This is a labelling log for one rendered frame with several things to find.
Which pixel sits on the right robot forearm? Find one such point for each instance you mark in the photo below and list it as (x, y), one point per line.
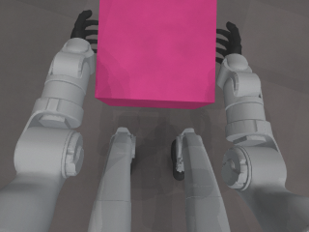
(244, 105)

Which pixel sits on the robot right upper arm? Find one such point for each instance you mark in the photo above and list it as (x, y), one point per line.
(258, 174)

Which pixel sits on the left robot forearm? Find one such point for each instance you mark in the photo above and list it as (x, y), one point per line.
(65, 88)

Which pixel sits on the left robot shin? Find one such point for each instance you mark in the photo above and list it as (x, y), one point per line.
(121, 129)

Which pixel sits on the right robot thigh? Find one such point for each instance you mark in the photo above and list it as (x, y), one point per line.
(203, 203)

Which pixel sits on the carton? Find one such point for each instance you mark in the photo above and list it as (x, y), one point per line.
(156, 53)

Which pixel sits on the right robot hand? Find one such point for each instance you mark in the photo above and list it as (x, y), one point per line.
(233, 45)

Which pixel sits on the robot left upper arm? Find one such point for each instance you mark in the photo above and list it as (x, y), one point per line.
(45, 158)

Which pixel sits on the left robot hand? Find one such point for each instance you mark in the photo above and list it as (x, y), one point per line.
(80, 25)

